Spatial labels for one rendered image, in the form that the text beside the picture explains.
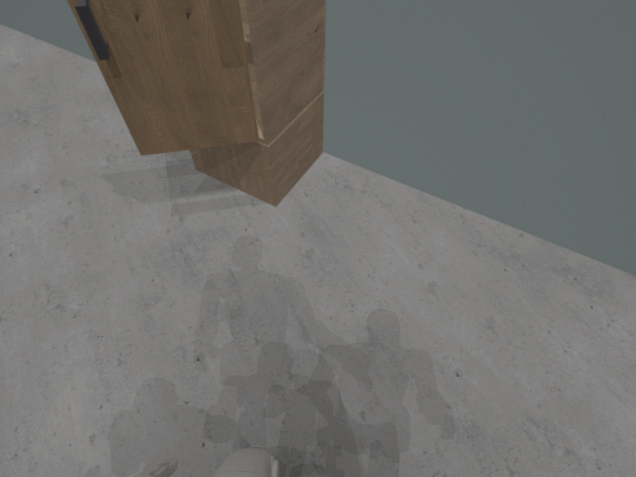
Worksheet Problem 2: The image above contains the left robot hand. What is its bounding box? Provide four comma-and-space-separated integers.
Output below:
133, 457, 178, 477

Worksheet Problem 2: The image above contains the left robot thigh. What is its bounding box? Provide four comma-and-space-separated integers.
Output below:
213, 448, 279, 477

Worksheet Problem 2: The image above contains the cupboard door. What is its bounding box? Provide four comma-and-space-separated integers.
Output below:
68, 0, 259, 156

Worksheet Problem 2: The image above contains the handle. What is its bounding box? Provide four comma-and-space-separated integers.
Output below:
75, 0, 110, 61

